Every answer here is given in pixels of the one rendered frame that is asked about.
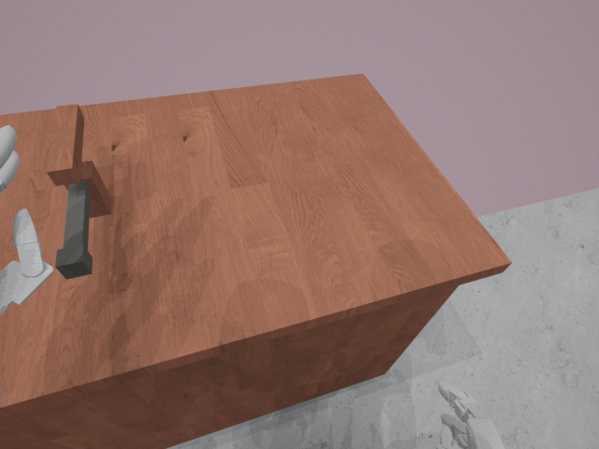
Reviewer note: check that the left robot hand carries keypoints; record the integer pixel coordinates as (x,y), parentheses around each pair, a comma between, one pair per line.
(18,281)

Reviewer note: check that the tap lever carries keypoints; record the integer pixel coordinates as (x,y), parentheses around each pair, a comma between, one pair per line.
(74,259)

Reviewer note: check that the right robot hand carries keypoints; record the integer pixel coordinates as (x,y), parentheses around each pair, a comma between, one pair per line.
(479,432)

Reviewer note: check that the counter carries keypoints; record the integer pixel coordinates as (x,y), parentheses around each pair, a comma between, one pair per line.
(253,248)

